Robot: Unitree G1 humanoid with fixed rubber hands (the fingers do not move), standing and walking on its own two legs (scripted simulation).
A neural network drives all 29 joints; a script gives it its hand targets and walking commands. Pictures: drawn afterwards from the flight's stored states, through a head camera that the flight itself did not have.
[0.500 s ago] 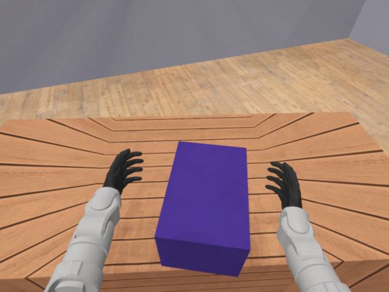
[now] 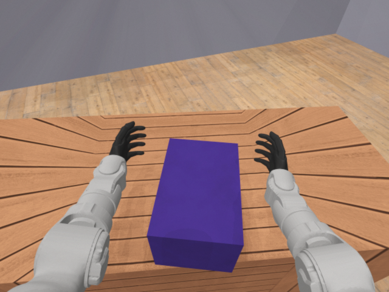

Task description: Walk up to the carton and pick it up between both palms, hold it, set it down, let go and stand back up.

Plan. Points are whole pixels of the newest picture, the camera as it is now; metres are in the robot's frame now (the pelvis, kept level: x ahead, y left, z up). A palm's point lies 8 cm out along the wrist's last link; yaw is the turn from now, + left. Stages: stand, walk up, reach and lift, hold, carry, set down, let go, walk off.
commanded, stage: reach and lift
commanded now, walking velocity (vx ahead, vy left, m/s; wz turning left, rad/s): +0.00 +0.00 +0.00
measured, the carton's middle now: (198, 200) +0.39 -0.05 -0.09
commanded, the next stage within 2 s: none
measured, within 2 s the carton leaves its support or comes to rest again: neither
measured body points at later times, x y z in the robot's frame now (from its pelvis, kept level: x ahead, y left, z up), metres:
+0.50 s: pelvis -0.03 -0.01 -0.05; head +0.05 +0.01 +0.40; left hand +0.43 +0.13 -0.02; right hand +0.35 -0.24 -0.03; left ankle -0.03 +0.14 -0.74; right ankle +0.03 -0.16 -0.74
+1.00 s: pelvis -0.04 -0.01 -0.06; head +0.06 +0.01 +0.38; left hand +0.43 +0.09 -0.04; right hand +0.36 -0.20 -0.04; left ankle -0.04 +0.14 -0.74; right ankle +0.03 -0.16 -0.74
